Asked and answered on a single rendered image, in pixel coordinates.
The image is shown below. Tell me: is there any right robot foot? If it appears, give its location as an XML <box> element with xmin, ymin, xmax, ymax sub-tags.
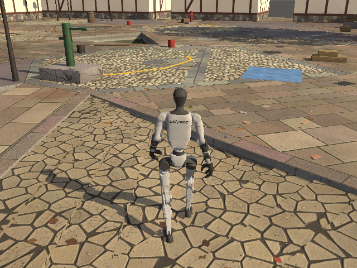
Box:
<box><xmin>185</xmin><ymin>206</ymin><xmax>192</xmax><ymax>218</ymax></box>

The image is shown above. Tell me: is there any robot foot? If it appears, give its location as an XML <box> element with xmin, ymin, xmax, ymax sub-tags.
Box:
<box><xmin>163</xmin><ymin>227</ymin><xmax>173</xmax><ymax>243</ymax></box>
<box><xmin>185</xmin><ymin>206</ymin><xmax>192</xmax><ymax>218</ymax></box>

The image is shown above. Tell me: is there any robot right forearm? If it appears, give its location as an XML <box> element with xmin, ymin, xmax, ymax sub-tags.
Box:
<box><xmin>200</xmin><ymin>136</ymin><xmax>212</xmax><ymax>164</ymax></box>

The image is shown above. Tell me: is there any robot left forearm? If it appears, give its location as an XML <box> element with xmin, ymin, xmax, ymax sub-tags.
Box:
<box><xmin>149</xmin><ymin>133</ymin><xmax>159</xmax><ymax>152</ymax></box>

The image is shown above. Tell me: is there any left robot foot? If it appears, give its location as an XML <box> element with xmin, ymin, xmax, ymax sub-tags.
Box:
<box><xmin>163</xmin><ymin>227</ymin><xmax>173</xmax><ymax>243</ymax></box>

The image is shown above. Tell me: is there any right robot upper arm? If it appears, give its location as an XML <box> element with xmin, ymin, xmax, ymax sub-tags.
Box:
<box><xmin>191</xmin><ymin>113</ymin><xmax>205</xmax><ymax>145</ymax></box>

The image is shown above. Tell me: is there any robot right hand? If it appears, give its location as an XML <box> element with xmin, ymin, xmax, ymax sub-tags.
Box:
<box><xmin>201</xmin><ymin>162</ymin><xmax>214</xmax><ymax>178</ymax></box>

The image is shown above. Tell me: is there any left robot upper arm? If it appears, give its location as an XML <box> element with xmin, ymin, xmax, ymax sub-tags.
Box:
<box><xmin>153</xmin><ymin>112</ymin><xmax>168</xmax><ymax>142</ymax></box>

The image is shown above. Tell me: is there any robot left hand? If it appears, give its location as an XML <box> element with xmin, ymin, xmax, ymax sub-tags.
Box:
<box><xmin>149</xmin><ymin>150</ymin><xmax>162</xmax><ymax>160</ymax></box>

